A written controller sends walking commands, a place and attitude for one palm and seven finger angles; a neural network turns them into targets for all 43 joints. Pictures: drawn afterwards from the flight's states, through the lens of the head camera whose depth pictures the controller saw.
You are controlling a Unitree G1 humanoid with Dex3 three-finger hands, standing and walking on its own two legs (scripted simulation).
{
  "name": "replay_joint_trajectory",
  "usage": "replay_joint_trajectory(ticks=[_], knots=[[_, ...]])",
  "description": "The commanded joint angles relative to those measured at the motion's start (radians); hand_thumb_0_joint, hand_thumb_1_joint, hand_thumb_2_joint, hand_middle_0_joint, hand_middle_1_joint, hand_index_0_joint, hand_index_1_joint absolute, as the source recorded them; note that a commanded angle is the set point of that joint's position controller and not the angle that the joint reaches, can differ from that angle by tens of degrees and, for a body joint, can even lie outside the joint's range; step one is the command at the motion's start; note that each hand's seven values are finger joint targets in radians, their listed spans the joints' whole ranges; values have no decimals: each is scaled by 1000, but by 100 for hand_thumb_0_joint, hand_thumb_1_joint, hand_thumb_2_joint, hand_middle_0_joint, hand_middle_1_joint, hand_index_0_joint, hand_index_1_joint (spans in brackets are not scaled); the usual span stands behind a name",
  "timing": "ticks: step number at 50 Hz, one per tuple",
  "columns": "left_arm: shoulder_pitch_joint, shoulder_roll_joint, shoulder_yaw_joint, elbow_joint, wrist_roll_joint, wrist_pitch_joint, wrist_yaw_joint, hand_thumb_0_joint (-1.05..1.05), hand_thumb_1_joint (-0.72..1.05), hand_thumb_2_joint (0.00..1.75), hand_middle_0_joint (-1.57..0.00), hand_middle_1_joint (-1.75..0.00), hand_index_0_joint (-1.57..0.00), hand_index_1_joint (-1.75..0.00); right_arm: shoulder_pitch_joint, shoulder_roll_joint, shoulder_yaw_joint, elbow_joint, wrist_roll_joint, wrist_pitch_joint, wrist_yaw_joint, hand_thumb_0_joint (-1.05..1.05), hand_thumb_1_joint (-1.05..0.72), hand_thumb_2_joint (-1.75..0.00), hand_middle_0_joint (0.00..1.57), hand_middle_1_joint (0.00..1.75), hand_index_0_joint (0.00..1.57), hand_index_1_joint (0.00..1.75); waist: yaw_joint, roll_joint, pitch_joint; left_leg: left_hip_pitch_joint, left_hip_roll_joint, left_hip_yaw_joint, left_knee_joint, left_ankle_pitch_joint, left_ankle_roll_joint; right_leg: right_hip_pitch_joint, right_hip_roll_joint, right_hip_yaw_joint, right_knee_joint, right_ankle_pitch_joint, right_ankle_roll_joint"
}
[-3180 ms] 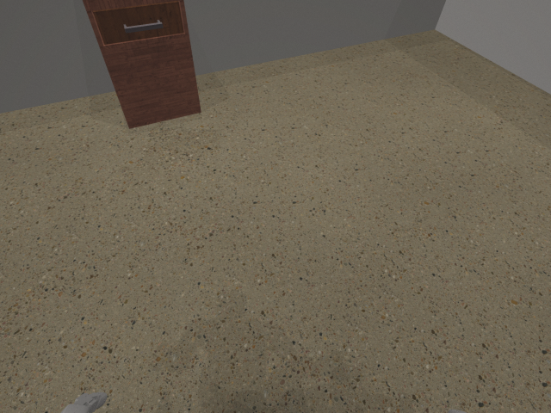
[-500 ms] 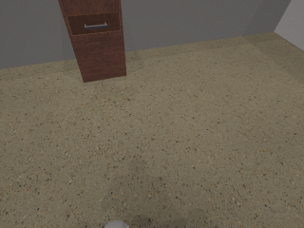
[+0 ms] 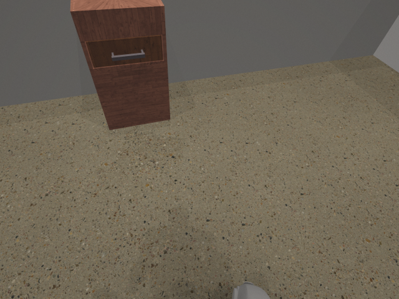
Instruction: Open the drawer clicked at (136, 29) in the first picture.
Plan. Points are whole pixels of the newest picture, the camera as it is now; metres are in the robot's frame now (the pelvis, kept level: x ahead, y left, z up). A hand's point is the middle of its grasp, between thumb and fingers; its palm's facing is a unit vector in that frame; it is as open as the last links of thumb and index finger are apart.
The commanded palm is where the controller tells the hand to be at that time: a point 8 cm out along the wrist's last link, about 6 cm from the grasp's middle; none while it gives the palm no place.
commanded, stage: walk to a spot facing it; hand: left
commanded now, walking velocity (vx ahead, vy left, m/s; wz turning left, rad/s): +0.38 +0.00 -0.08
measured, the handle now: (128, 54) +1.28 +0.46 -0.22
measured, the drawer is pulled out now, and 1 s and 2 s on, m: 0.00 0.00 0.00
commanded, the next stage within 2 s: turn to face it in 0.94 s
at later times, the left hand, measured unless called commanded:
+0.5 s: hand (152, 256) +0.25 +0.13 -0.17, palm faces +0.06 -0.98 -0.19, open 7.2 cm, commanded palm none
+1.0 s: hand (147, 171) +0.50 +0.19 -0.17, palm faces +0.05 -0.98 -0.18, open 7.4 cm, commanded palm none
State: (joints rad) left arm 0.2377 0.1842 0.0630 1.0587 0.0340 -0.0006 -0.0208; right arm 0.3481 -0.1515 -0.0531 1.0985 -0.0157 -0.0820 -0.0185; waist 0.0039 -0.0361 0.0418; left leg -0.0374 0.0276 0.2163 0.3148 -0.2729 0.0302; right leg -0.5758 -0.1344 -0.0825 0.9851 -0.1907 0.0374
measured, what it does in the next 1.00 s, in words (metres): walks ahead: right foot, then left foot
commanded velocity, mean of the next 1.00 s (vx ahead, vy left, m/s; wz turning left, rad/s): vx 0.35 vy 0.00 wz -0.04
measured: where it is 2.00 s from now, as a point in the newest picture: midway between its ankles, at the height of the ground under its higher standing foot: (204, 221)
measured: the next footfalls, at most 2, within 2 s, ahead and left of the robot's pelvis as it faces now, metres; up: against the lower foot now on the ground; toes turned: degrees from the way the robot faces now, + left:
right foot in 0.18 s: +0.25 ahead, -0.14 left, +0.00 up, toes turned -10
left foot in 0.66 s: +0.44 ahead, +0.10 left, +0.00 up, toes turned +14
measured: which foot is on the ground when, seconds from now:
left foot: down 0.00-0.20, up 0.22-0.64, down 0.66-1.00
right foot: up 0.00-0.16, down 0.18-0.68, up 0.70-1.00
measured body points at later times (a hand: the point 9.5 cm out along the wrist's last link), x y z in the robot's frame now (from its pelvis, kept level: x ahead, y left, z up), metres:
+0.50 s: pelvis +0.23 -0.05 +0.00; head +0.24 -0.05 +0.45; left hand +0.24 +0.18 -0.16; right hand +0.29 -0.29 -0.15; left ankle +0.31 +0.10 -0.69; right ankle +0.21 -0.14 -0.75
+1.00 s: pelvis +0.45 +0.01 +0.00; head +0.46 +0.02 +0.45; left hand +0.50 +0.24 -0.16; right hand +0.44 -0.23 -0.15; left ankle +0.40 +0.09 -0.75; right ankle +0.54 -0.15 -0.69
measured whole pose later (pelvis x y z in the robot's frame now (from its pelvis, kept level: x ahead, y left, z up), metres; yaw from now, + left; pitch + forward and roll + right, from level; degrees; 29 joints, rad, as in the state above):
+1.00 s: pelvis +0.45 +0.01 +0.00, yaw +0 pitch -1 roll +0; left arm 0.20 0.19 0.07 1.05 0.03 0.00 -0.01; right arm 0.32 -0.16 -0.06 1.09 -0.02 -0.07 -0.02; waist 0.00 -0.03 0.05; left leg -0.04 0.03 0.25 0.33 -0.26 0.03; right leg -0.56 -0.14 -0.08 0.91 -0.17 0.03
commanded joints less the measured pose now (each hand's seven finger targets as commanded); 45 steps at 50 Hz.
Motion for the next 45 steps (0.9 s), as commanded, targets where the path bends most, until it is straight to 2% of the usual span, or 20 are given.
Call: replay_joint_trajectory(ticks=[1,5,7,8,9,10,11,13,16,22,25,29,30,32,33,34,35,37,40,45], knots=[[-135,18,-1,-94,-7,-22,-10,0,90,90,-20,-30,-20,-30,117,-122,-17,7,-8,-8,-3,0,-90,-90,20,30,20,30,-49,160,80,47,259,-120,-131,343,102,-52,6,-38,-227,20,-15],[-127,29,5,-94,-8,-34,-10,0,90,90,-20,-30,-20,-30,116,-141,-18,26,-14,1,-4,0,-90,-90,20,30,20,30,-25,166,71,36,278,-93,-32,457,91,112,61,-70,-346,-6,-60],[78,64,18,-30,-2,-49,-5,0,90,90,-20,-30,-20,-30,89,-152,-17,29,-7,5,-3,0,-90,-90,20,30,20,30,79,114,-25,-16,228,-46,229,614,54,390,124,-110,-433,23,-88],[237,131,37,17,4,-61,4,0,90,90,-20,-30,-20,-30,81,-135,-17,24,2,4,5,0,-90,-90,20,30,20,30,147,39,-119,-171,181,-18,481,503,19,634,43,-8,-454,25,-123],[361,255,69,41,4,-69,19,0,90,90,-20,-30,-20,-30,123,-59,-3,-8,16,-5,10,0,-90,-90,20,30,20,30,163,-228,-254,-454,41,-11,833,-95,-22,864,-257,442,-567,44,-229],[345,295,68,40,-20,-63,20,0,90,90,-20,-30,-20,-30,80,-74,-4,-33,18,3,8,0,-90,-90,20,30,20,30,144,-201,-245,-558,20,-139,1039,-299,-11,817,-361,614,-703,-53,-297],[242,244,60,11,-23,-60,26,0,90,90,-20,-30,-20,-30,13,-78,-16,-45,12,9,11,0,-90,-90,20,30,20,30,125,-147,-164,-592,65,-212,1104,-203,-2,681,-335,574,-752,-179,-266],[77,128,22,-28,-18,-66,33,0,90,90,-20,-30,-20,-30,-21,-58,-13,-38,-5,24,15,0,-90,-90,20,30,20,30,40,-27,0,-564,143,-229,1033,-47,-11,401,-256,360,-784,-216,-203],[36,79,4,-26,-8,-80,37,0,90,90,-20,-30,-20,-30,80,-15,-9,-3,-12,56,23,0,-90,-90,20,30,20,30,-39,-49,1,-470,149,-195,889,5,-37,273,-175,144,-810,-99,-164],[98,88,7,-2,-10,-94,32,0,90,90,-20,-30,-20,-30,-81,-12,-11,-81,-11,57,45,0,-90,-90,20,30,20,30,-13,-53,42,-538,150,-149,583,101,-62,366,-152,56,-829,-18,-180],[144,98,4,19,-11,-94,32,0,90,90,-20,-30,-20,-30,-197,-28,-6,-121,-10,47,55,0,-90,-90,20,30,20,30,22,-49,66,-529,129,-119,441,115,-54,435,-160,45,-808,45,-173],[180,121,8,35,-9,-84,32,0,90,90,-20,-30,-20,-30,-250,-52,-4,-149,-8,38,58,0,-90,-90,20,30,20,30,32,-47,76,-467,98,-81,346,57,-26,516,-180,37,-756,149,-166],[183,123,8,40,-10,-82,34,0,90,90,-20,-30,-20,-30,-236,-61,-5,-146,-9,35,55,0,-90,-90,20,30,20,30,20,-49,69,-419,85,-69,307,39,-17,525,-178,27,-713,214,-161],[161,124,11,37,-16,-79,34,0,90,90,-20,-30,-20,-30,-47,-108,-16,-88,-17,22,42,0,-90,-90,20,30,20,30,-73,40,-29,-110,37,-40,186,80,7,451,-112,-65,-431,379,-119],[186,84,7,18,-23,-78,27,0,90,90,-20,-30,-20,-30,107,-210,-41,-55,-29,14,28,0,-90,-90,20,30,20,30,-127,225,-154,161,206,-277,123,94,74,259,-16,-118,-146,218,-63],[169,45,-6,-17,-29,-81,16,0,90,90,-20,-30,-20,-30,211,-307,-62,-28,-22,20,17,0,-90,-90,20,30,20,30,-145,402,-204,303,431,-604,7,169,178,17,102,-102,154,-349,-35],[96,78,-2,-31,-22,-75,24,0,90,90,-20,-30,-20,-30,197,-283,-55,-15,-11,22,6,0,-90,-90,20,30,20,30,-150,308,-207,264,448,-614,-34,129,182,-42,76,19,286,-370,-51],[20,55,4,-29,-18,-68,12,0,90,90,-20,-30,-20,-30,50,-195,-35,-58,-10,12,1,0,-90,-90,20,30,20,30,-91,131,-37,58,400,-463,-68,117,151,-94,-10,64,316,-210,-46],[96,10,5,0,-5,-34,7,0,90,90,-20,-30,-20,-30,-24,-119,-10,-63,-7,-6,-3,0,-90,-90,20,30,20,30,-9,140,2,-109,310,-260,-119,160,101,22,-26,57,205,-117,-28],[48,0,8,-29,-2,-5,2,0,90,90,-20,-30,-20,-30,4,-112,-17,-50,-2,-8,-3,0,-90,-90,20,30,20,30,2,133,51,-92,276,-136,-167,201,106,-29,-32,29,37,8,-1]])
